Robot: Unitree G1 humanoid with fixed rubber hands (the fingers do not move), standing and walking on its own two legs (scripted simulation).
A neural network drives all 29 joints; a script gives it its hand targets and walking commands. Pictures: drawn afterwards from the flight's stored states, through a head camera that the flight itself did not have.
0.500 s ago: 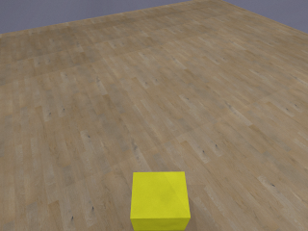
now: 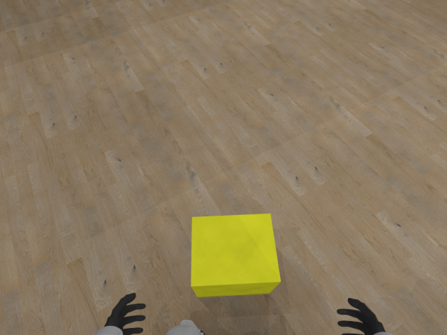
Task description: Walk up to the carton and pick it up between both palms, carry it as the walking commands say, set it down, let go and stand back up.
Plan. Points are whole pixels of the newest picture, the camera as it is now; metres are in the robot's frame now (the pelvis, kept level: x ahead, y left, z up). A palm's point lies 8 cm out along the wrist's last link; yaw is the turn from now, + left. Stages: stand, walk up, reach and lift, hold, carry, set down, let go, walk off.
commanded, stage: reach and lift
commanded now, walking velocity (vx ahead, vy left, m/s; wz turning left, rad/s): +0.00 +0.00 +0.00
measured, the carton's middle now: (232, 257) +0.42 +0.00 -0.61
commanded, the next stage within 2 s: none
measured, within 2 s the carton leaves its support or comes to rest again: neither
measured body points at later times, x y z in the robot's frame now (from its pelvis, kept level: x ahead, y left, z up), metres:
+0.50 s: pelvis -0.07 -0.02 -0.05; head +0.10 -0.01 +0.36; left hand +0.24 +0.22 -0.16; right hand +0.27 -0.24 -0.16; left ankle +0.03 +0.11 -0.71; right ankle -0.02 -0.13 -0.71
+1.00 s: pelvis -0.07 -0.01 -0.09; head +0.20 +0.00 +0.27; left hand +0.38 +0.23 -0.19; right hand +0.43 -0.23 -0.18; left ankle +0.03 +0.11 -0.71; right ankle -0.02 -0.13 -0.71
